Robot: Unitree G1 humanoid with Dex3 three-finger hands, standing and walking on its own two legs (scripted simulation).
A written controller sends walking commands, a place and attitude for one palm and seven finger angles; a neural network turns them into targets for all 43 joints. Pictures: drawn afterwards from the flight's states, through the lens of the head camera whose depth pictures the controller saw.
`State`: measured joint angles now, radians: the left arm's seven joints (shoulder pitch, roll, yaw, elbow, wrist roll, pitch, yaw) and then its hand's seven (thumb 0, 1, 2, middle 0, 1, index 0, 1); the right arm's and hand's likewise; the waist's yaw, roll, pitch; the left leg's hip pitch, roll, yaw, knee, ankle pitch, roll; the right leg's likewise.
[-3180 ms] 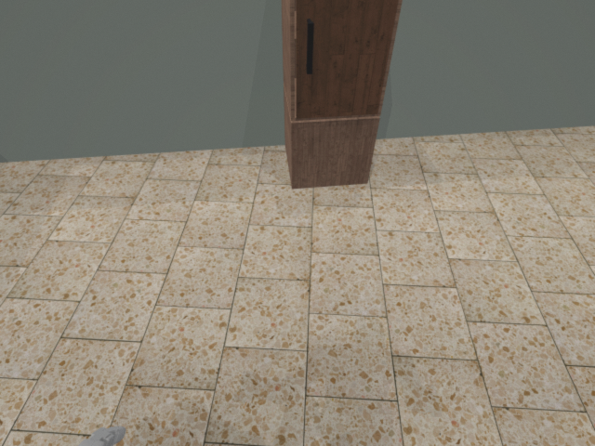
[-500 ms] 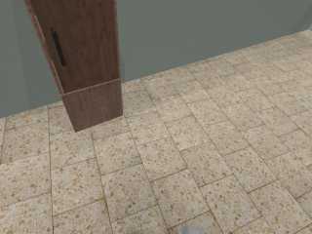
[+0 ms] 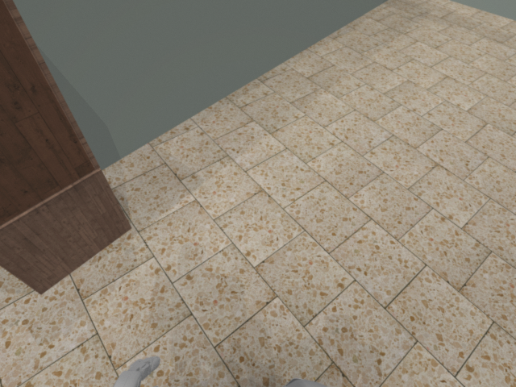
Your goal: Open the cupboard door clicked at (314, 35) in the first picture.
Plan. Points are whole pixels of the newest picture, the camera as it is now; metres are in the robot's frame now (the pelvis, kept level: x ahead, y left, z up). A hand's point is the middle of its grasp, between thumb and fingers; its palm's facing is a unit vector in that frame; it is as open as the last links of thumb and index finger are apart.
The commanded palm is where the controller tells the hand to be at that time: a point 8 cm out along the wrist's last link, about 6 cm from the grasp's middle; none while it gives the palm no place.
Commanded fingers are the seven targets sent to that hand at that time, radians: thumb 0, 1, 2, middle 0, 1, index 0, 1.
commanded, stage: walk to a spot facing it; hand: left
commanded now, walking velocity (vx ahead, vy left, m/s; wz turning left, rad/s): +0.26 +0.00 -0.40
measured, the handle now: out of the picture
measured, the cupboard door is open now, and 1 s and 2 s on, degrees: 0 0 0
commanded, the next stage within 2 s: turn to face it in 0.04 s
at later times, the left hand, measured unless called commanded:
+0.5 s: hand (118, 370) +0.17 +0.25 -0.17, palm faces +0.09 -0.98 -0.16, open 7.4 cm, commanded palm none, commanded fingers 0.00 0.90 0.90 -0.20 -0.30 -0.20 -0.30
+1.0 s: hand (107, 364) +0.18 +0.25 -0.13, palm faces +0.31 -0.90 -0.31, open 7.4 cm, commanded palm none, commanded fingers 0.00 0.90 0.90 -0.20 -0.30 -0.20 -0.30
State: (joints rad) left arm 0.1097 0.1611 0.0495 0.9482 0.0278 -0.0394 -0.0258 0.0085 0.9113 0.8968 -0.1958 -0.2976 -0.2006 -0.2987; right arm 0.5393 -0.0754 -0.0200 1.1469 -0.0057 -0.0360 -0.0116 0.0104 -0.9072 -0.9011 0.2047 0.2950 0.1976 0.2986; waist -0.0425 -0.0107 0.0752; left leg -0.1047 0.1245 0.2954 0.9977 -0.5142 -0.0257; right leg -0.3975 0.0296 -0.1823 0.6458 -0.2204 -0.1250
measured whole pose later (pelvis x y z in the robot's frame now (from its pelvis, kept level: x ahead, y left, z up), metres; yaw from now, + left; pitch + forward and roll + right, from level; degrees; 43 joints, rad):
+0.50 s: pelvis +0.16 +0.07 +0.01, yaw +2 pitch -2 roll -2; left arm 0.26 0.20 0.04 1.04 0.01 0.01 0.03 0.01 0.91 0.90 -0.20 -0.30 -0.20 -0.30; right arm 0.16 -0.15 -0.01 0.98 -0.02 -0.01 0.00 0.01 -0.92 -0.90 0.20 0.29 0.19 0.30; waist 0.02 -0.04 0.07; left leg -0.38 0.02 0.09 0.60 -0.20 0.07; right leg -0.32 -0.03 -0.07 1.05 -0.55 0.04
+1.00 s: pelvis +0.15 +0.03 +0.02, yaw +18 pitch +1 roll +0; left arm 0.20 0.21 0.05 0.89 0.02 0.04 0.03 0.01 0.91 0.90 -0.20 -0.30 -0.20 -0.30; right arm 0.25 -0.24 -0.11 0.95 -0.02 0.08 0.01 0.01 -0.91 -0.90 0.20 0.29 0.20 0.30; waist -0.04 0.06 0.01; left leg -0.52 -0.12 -0.11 0.69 -0.29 -0.02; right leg -0.23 -0.01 -0.05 0.50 -0.31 -0.02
